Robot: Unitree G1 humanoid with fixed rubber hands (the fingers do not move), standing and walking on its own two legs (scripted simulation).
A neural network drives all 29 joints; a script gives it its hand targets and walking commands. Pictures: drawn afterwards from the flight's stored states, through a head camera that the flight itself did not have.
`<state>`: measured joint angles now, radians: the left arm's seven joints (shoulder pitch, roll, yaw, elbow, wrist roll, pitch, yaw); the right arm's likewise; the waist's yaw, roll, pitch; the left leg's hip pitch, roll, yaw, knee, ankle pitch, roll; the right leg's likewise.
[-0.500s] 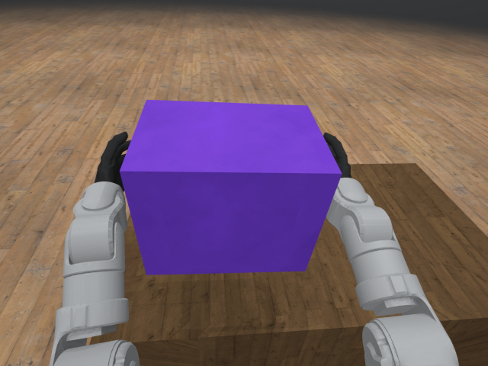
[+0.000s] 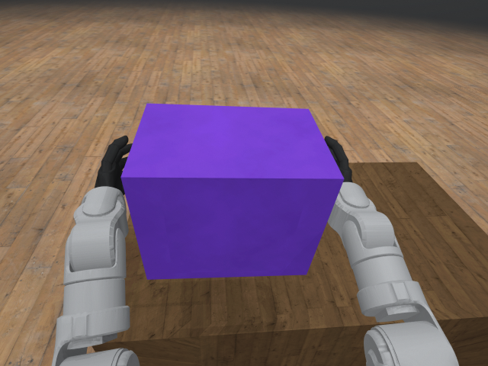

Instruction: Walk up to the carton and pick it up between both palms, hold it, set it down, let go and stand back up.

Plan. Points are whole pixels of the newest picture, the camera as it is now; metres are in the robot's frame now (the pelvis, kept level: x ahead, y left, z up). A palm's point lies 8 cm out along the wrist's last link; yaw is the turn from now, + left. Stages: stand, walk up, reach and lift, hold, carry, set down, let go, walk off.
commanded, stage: hold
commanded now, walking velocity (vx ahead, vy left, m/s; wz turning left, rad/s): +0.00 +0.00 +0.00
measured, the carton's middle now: (229, 192) +0.36 -0.01 +0.17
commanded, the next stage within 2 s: set down in 0.04 s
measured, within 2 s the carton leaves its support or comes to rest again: neither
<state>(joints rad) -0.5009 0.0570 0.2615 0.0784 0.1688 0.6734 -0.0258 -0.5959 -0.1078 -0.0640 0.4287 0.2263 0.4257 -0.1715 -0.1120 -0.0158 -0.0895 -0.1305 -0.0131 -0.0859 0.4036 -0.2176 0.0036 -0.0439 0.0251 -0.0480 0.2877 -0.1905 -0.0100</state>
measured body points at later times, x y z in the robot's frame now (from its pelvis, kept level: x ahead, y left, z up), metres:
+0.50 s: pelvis -0.02 -0.01 +0.00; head -0.09 +0.02 +0.45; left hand +0.35 +0.18 +0.19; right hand +0.36 -0.18 +0.17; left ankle +0.00 +0.11 -0.75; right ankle -0.02 -0.11 -0.75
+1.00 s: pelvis -0.01 -0.02 +0.00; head -0.02 +0.00 +0.45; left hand +0.37 +0.17 +0.12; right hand +0.39 -0.19 +0.12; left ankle +0.00 +0.11 -0.75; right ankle -0.02 -0.11 -0.75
